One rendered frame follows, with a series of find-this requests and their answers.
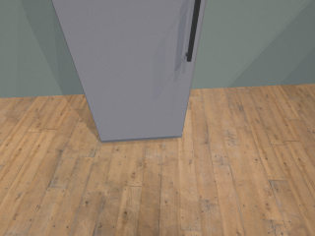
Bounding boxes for fridge door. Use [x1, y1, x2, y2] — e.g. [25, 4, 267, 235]
[52, 0, 206, 141]

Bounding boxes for handle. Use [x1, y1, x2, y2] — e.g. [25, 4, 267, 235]
[186, 0, 201, 62]

